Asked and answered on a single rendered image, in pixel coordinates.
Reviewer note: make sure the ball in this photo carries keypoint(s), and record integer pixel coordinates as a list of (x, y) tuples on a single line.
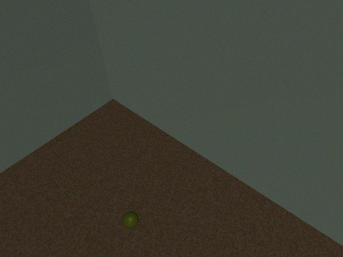
[(130, 219)]

